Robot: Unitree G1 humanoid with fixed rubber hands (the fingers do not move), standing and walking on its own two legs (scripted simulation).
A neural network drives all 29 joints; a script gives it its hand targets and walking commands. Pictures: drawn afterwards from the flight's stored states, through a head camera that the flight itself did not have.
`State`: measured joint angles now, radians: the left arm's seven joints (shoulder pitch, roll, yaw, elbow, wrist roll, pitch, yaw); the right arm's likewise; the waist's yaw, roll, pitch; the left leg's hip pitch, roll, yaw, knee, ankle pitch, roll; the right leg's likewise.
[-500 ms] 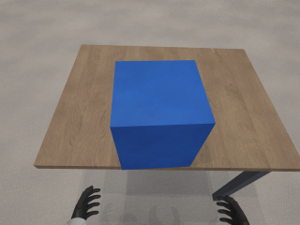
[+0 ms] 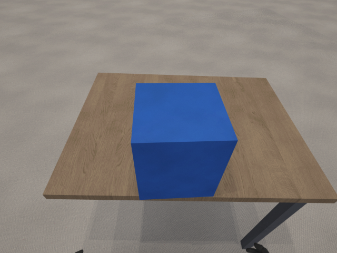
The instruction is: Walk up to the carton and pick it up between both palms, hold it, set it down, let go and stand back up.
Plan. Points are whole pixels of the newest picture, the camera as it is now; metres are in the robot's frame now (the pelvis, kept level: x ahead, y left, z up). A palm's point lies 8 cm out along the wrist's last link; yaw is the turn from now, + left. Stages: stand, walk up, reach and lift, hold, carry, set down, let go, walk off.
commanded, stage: stand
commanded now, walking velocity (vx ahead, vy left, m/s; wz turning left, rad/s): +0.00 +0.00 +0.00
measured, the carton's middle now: (176, 142) +0.38 +0.00 +0.05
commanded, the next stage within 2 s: none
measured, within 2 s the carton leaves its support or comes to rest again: neither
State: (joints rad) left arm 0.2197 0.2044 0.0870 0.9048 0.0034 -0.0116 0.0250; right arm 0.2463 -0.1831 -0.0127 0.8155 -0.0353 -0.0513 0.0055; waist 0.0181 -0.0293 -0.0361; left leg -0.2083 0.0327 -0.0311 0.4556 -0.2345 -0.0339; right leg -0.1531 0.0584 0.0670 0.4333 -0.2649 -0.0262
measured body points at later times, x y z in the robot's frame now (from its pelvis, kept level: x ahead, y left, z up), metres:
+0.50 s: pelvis -0.02 +0.00 +0.00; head -0.04 +0.02 +0.45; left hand +0.05 +0.25 -0.15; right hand +0.08 -0.24 -0.12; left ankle +0.01 +0.14 -0.74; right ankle -0.02 -0.11 -0.74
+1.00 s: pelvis -0.02 +0.00 +0.00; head -0.05 +0.02 +0.45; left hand +0.04 +0.25 -0.15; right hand +0.07 -0.24 -0.13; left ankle +0.01 +0.14 -0.74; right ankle -0.02 -0.11 -0.74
